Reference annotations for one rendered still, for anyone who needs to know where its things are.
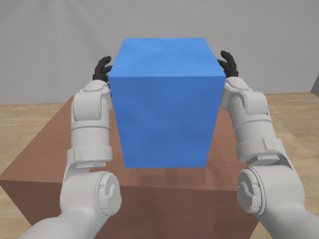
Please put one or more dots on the left robot upper arm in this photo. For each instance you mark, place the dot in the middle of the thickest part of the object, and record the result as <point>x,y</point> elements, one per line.
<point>87,201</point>

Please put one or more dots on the robot left hand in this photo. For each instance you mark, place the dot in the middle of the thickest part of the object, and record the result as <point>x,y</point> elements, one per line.
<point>101,71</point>

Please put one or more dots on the robot right hand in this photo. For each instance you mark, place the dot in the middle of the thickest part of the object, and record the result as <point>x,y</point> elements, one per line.
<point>230,68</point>

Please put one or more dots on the robot left forearm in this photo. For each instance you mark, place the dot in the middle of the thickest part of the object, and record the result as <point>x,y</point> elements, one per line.
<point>90,125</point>

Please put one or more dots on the carton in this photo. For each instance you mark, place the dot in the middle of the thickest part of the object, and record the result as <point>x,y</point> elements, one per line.
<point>166,94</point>

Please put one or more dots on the right robot upper arm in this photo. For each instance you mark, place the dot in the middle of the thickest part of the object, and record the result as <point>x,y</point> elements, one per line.
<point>275,196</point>

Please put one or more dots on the robot right forearm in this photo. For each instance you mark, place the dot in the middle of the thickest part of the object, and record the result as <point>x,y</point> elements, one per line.
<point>257,143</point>

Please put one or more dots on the pedestal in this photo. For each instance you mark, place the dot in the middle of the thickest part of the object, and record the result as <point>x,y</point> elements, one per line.
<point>157,202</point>

